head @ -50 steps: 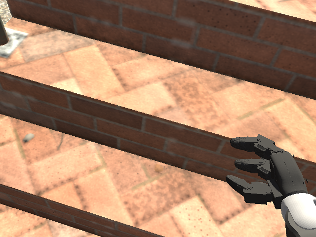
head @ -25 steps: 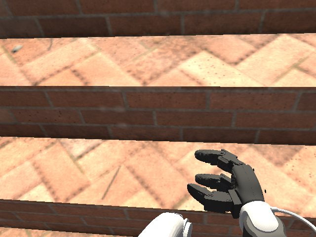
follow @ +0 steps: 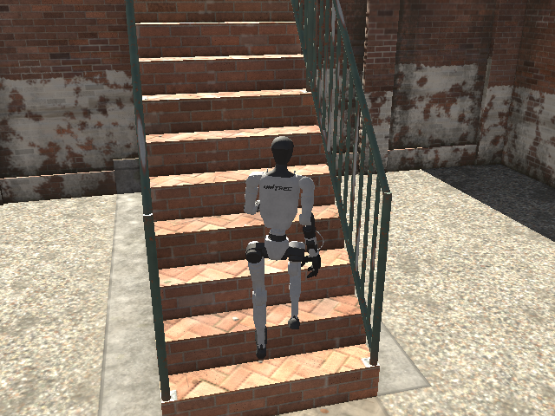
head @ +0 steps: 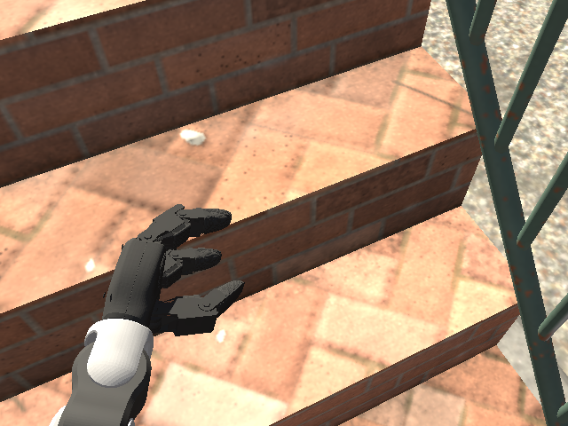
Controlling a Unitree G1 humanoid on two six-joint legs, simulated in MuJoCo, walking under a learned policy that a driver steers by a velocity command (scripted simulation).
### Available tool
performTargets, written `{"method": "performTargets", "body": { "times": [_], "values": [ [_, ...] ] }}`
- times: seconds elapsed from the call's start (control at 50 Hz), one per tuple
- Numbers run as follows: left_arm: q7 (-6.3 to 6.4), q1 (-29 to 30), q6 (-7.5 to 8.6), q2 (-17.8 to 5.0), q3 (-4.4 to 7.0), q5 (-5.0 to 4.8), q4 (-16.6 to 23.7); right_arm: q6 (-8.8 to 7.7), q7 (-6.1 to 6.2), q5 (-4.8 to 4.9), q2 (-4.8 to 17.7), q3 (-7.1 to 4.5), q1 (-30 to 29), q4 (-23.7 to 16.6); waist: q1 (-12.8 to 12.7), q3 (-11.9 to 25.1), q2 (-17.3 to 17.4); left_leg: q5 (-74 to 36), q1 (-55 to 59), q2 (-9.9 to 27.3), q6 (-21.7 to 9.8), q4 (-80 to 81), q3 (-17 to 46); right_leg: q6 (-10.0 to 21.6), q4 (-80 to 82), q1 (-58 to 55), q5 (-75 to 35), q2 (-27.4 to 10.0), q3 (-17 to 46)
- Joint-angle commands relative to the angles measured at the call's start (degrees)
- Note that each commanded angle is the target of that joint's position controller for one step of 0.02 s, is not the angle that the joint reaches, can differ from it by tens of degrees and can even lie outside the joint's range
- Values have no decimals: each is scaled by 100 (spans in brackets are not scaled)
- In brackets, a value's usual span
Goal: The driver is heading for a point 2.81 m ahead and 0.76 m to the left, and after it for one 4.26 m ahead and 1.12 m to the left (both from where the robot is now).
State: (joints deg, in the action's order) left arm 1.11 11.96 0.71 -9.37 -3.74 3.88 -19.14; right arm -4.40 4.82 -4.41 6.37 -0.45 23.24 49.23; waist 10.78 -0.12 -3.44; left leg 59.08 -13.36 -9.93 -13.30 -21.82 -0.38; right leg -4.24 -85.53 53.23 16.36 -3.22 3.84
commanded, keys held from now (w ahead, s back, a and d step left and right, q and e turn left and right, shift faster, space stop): w+q+shift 0.64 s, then w+shift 0.20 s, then w+e+shift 0.16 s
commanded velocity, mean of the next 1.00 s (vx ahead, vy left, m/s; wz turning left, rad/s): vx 1.00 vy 0.00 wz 0.70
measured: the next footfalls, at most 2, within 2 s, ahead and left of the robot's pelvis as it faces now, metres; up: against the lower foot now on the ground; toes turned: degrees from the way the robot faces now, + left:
right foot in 0.24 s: -0.50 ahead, -0.11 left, -0.39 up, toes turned +10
left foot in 0.38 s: -0.35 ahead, -0.08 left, -0.45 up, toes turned +16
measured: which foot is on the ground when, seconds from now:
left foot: down 0.00-0.04, up 0.06-0.36, down 0.38-0.48, up 0.50-0.78, down 0.80-1.00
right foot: up 0.00-0.22, down 0.24-0.32, up 0.34-0.46, down 0.48-0.76, up 0.78-1.00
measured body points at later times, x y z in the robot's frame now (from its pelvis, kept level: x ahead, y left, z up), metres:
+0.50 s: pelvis -0.42 -0.19 -0.51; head -0.33 -0.33 -0.09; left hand -0.16 -0.01 -0.48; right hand -0.23 -0.40 -0.71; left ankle -0.39 -0.09 -1.10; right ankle -0.35 -0.38 -1.13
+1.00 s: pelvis -0.71 -0.27 -0.37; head -0.75 -0.24 +0.08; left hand -0.65 +0.05 -0.44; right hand -0.49 -0.43 -0.45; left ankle -0.70 -0.23 -1.11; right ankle -0.51 -0.36 -0.97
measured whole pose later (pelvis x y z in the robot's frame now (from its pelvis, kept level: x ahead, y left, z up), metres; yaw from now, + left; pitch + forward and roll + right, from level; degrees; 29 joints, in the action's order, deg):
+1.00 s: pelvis -0.71 -0.27 -0.37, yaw +38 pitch -1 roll -5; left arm -0.5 -4.9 -2.9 -14.7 3.4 1.0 -32.6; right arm -0.7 0.7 -1.8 12.3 0.3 21.7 34.9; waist 6.0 2.8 -1.0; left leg 15.9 -16.7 -1.0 -3.7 -31.3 -1.1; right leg -4.4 -75.1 46.7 1.2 4.5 6.3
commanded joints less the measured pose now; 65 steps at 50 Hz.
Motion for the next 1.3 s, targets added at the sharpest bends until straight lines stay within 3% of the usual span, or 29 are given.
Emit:
{"method": "performTargets", "body": {
  "times": [0.02, 0.04, 0.1, 0.14, 0.22, 0.26, 0.28, 0.3, 0.32, 0.34, 0.36, 0.38, 0.4, 0.42, 0.46, 0.5, 0.52, 0.56, 0.6, 0.76, 0.8, 0.82, 0.86, 0.92, 1.16, 1.22, 1.24, 1.28, 1.3],
  "values": [
    [106, -3672, -113, -1371, 659, -644, -337, -140, 59, -188, 1954, -725, -3011, -1568, -3022, 2674, 2161, -8567, 879, 2256, 384, -4303, 2453, 1200, 4396, -3323, -698, -1715, 1332],
    [33, -2667, 51, -1080, 712, -708, -844, 70, -98, 46, 878, -675, -1122, -1448, -1413, 3029, -926, -3220, -1808, 380, 1190, -7134, 664, 726, 5131, -6451, -3173, -1295, 704],
    [-256, -721, 7, -172, 485, -261, -1070, 283, -92, 172, 570, -645, -332, -1263, -84, 765, -605, -2986, -4162, -357, 1302, -10272, 70, 45, 6873, -4836, -3671, -293, -9],
    [-269, -1459, 161, -60, 294, 22, -1323, 513, -95, 297, 620, -511, -1872, -2023, -755, -598, 1032, -2047, -5044, -1052, 1297, -9122, -495, 208, 8075, -4623, -4073, -165, 44],
    [-234, -1026, -50, -797, 455, -402, -1307, 873, 23, 296, 709, -624, -484, -2248, 474, 147, -954, -2487, -2072, -1887, 1517, -9066, -1351, 135, 9850, -3669, -10598, -206, -851],
    [324, -827, -152, -1820, 664, -942, -718, 917, 328, 347, 1386, -656, 517, -2258, 929, 846, -1059, -1151, -1752, -2282, 1535, -8140, -2777, -2386, 6950, -4761, -19937, -2, -1634],
    [422, -2954, 169, -1355, 598, -629, -1426, 616, 241, -251, 562, -171, -389, -2439, -236, -595, -2079, -1463, -1155, -1278, 622, -6855, -3129, -2691, 5260, -3041, -19248, -173, -1769],
    [662, -2489, 129, -1569, 803, -819, -1174, 599, 346, -436, 1494, -440, 574, -2461, 886, -969, -1199, -1675, -887, -1555, -472, -3490, -3265, -3511, 2785, -3300, -20540, 415, -1940],
    [871, -1881, -23, -2089, 1172, -1107, -787, 450, 53, -432, 2047, -753, 1418, -1906, 1450, 97, 286, -4356, 1292, -177, -1406, -1340, -1684, -3930, -2339, -2023, -14240, 1052, -1313],
    [1022, -1959, -410, -910, 722, -1373, 456, 161, -162, 113, 1402, -543, -1094, -2337, -157, 3104, 6090, -9827, 4470, 3168, -2614, -2898, 2939, -1957, -7673, 1178, 6463, 1233, 1308],
    [971, 3481, 353, -931, 206, -551, 1524, 137, 154, 751, 1575, -689, 26, -2143, 2442, 2171, 2513, -9164, 9, 1074, -1006, -1390, 2608, -626, -5808, -1413, 6001, 625, 1893],
    [764, 3078, 438, -169, 338, -636, 2065, -127, 394, 402, 1971, -591, -1527, -1679, 636, -1, 2063, -9717, -2334, 1355, -102, -681, 1656, -57, -5270, -1903, 6435, 100, 2735],
    [545, -864, 433, -549, 430, -333, 1290, -82, 170, 267, 1930, -469, -2458, -2456, -1638, 2066, -1178, -12026, -116, 3329, -934, -1003, 4575, 229, -3902, -1691, 3509, -55, 2515],
    [388, -2509, 284, -568, 413, -162, 870, 6, 107, 500, 2207, -466, -3473, -2895, -2339, 1592, -1024, -10064, -2588, 4050, -1353, 373, 6027, 356, -2459, -2712, 1609, -309, 2270],
    [320, -2457, -291, -1385, 757, -440, -26, 308, 371, 443, 1678, -350, -4188, -3168, -2279, 853, -2150, -3426, -6602, 2492, 137, 299, 4369, 1058, 3135, -6997, 1349, -1020, 1649],
    [-333, -3703, -586, -564, 492, -255, -1425, 319, 441, 669, -108, -121, -2131, -2164, -1455, 174, -6127, -597, -5851, -866, 1122, -7411, 51, 298, 3082, -5009, -1584, 335, -287],
    [-252, -2695, -498, -1428, 729, -809, -887, 392, 368, 96, 27, -79, -1727, -2189, -1537, 123, -8239, -232, -4316, -1263, 1399, -9260, 323, -380, 6236, -2226, 280, 113, 1083],
    [-253, 815, -472, -935, 449, -544, 568, 599, 276, -70, 601, -327, -1826, -2365, -63, -1375, -5867, -2454, -3179, -1473, 1495, -10244, 941, -35, 8744, 1271, 3597, -211, 2089],
    [101, 1485, -356, -952, 697, -297, 705, 751, 12, -56, 1715, -757, -39, -1564, 819, 544, -3153, -3771, -1770, -720, 1695, -10434, 321, 731, 7708, -794, 1878, -630, 1677],
    [-104, -1297, -39, -844, 837, -399, -911, 625, -612, 460, 856, -113, -998, -1986, -863, 584, 562, -1947, -264, 729, 670, -1361, -678, 466, 5521, -4360, -2111, -159, -470],
    [140, -359, -257, 86, 544, -185, -638, 594, -751, 199, 271, 111, 424, -1315, -73, -573, 2758, -3038, 860, 563, 551, -1912, -174, 490, 1864, 89, 2015, 458, -453],
    [238, 779, -231, 524, 238, -118, 230, 611, -661, 392, 1261, -38, 194, -1715, 209, -1317, 4817, -1209, -299, 1751, 353, 684, 3418, 223, 1191, 2068, 2560, 399, -120],
    [173, 1452, -33, -160, 432, -233, 601, 537, -450, 230, 1743, -272, -1078, -2284, -175, -1812, 2327, 1968, -1389, 2577, -32, 2483, 5925, 163, 897, 2153, 162, 2, 856],
    [-48, -505, -184, -1170, 874, -145, -499, 318, -303, 207, 2308, -479, -1117, -2255, -701, -94, 802, -1223, -675, 2337, 979, 1371, 3402, -10, 918, 191, -1548, 168, 381],
    [-458, -3666, -642, -1714, 1147, -275, -1961, 335, -235, 403, 1664, -359, -2331, -2397, -1892, 84, 1794, -4151, -762, 1793, 2610, 2251, -1438, 94, 1553, -3009, -404, 876, -1469],
    [-308, -5946, -710, -1919, 1224, -510, -2372, 532, -128, 495, 1807, -525, -3566, -2629, -3008, -637, 978, -7732, -1241, 900, 3289, -783, -2450, 1639, 6308, -6034, 777, -111, -1392],
    [-226, -4481, -728, -963, 1008, -632, -2250, 656, -76, 691, 1113, -287, -3016, -2459, -2373, -805, -2249, -3441, -564, 1546, 1701, -4564, -1159, 1815, 6575, -4101, -1066, -616, -784],
    [-348, -2694, -171, 192, 214, -100, -1578, 595, -284, 60, -671, 352, -2901, -2989, -730, -310, -1021, -2804, -2960, 1375, 1072, -8316, 392, 1949, 4128, -2751, 557, -30, 468],
    [-283, -1900, 9, -1542, 663, 6, -1007, 426, -477, -105, -232, 345, -2348, -3672, -147, 593, -1546, -3173, -2709, 1061, 1358, -7139, 1103, 2368, 7202, -2438, 2217, -861, 4178]
  ]
}}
